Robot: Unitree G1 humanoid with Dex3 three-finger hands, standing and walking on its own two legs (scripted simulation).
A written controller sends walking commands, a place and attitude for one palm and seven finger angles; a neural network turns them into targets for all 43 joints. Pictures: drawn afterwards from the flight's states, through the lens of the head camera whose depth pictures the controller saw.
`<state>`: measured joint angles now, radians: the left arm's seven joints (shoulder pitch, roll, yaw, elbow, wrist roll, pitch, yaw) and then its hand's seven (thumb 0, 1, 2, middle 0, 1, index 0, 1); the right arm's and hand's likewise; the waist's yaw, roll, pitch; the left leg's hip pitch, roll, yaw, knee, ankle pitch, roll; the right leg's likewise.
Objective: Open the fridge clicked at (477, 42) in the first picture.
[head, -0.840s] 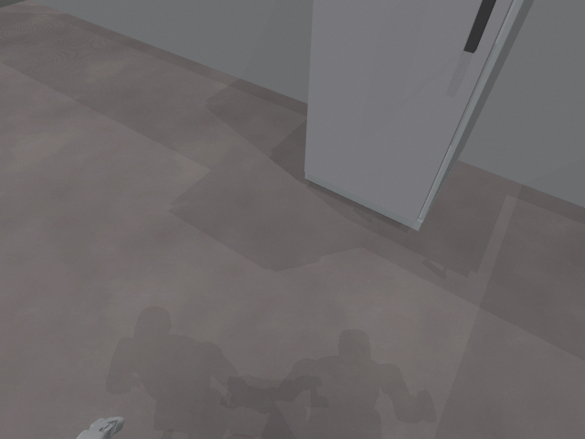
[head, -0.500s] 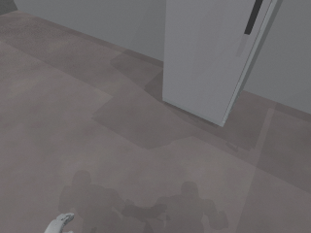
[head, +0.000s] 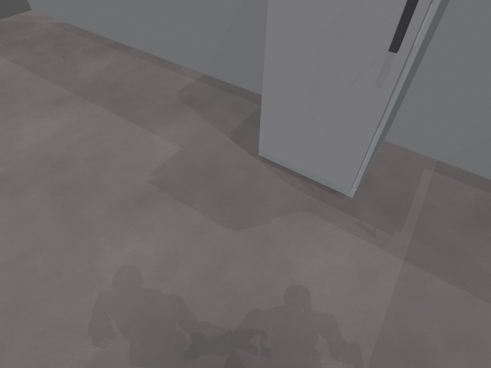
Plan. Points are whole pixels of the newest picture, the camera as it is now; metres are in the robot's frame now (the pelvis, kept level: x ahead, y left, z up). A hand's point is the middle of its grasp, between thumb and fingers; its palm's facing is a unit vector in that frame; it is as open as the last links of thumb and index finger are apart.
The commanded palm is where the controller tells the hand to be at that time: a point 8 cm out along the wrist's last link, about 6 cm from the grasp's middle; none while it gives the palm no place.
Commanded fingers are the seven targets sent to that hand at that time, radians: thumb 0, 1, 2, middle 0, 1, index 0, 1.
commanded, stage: stand and wait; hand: right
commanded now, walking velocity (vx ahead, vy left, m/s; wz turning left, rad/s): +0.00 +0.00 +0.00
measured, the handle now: out of the picture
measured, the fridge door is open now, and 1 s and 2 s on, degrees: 0 0 0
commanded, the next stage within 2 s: look at it before walking up in 0.14 s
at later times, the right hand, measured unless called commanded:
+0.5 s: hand out of the picture +0.07 -0.25 -0.16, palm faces -0.04 +0.95 -0.32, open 7.3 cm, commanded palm none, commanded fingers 0.00 -0.90 -0.90 0.20 0.30 0.20 0.30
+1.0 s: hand out of the picture +0.05 -0.23 -0.17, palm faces -0.05 +0.96 -0.27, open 7.3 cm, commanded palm none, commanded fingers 0.00 -0.90 -0.90 0.20 0.30 0.20 0.30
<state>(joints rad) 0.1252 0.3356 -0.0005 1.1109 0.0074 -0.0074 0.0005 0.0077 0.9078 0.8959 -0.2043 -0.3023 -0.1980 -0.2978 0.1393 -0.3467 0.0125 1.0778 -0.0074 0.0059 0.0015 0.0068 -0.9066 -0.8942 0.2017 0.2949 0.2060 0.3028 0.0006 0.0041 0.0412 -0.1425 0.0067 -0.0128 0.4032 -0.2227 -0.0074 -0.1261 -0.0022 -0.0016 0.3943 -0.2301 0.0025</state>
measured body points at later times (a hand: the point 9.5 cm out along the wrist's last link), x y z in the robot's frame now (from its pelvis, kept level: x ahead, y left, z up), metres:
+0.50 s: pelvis -0.01 +0.00 +0.00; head +0.00 -0.01 +0.45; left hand +0.07 +0.29 -0.13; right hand +0.07 -0.29 -0.14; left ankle +0.00 +0.12 -0.74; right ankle -0.01 -0.12 -0.74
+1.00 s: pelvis +0.01 +0.00 -0.01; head +0.00 +0.00 +0.44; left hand +0.06 +0.27 -0.15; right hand +0.05 -0.28 -0.15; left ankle +0.00 +0.12 -0.74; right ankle -0.01 -0.12 -0.74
